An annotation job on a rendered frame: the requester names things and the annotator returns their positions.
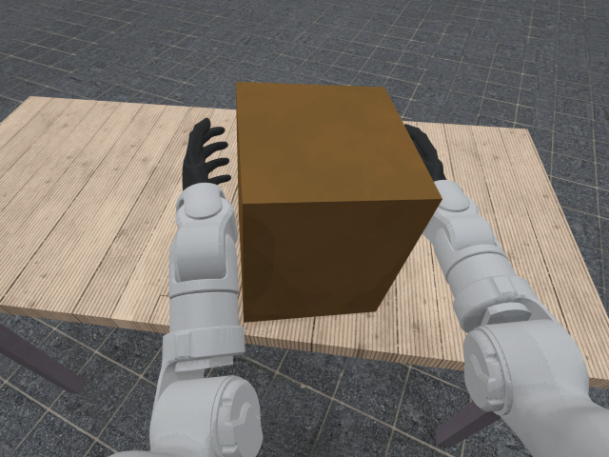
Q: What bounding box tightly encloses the carton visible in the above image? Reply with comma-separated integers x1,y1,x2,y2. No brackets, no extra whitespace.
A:
236,82,442,323

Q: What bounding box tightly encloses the robot right forearm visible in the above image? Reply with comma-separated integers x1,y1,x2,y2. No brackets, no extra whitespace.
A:
422,180,589,393

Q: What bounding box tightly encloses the robot left hand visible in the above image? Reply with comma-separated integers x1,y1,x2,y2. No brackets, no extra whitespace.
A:
182,118,231,190

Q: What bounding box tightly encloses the robot left forearm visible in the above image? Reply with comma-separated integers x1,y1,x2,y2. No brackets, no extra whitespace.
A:
149,183,246,443

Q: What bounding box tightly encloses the robot right hand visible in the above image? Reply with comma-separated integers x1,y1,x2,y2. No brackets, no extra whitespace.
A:
404,124,446,182

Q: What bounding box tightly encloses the table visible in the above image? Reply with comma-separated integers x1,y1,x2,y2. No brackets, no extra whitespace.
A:
0,96,609,447

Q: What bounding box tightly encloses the robot right upper arm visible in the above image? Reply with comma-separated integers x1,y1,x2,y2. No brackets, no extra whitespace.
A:
463,319,609,457

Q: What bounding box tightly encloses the robot left upper arm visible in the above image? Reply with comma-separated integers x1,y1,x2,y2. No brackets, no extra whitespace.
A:
109,375,263,457

